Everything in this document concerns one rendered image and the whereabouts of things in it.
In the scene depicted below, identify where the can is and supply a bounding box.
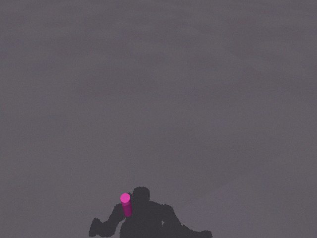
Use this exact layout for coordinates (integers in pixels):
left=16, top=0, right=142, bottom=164
left=120, top=193, right=132, bottom=217

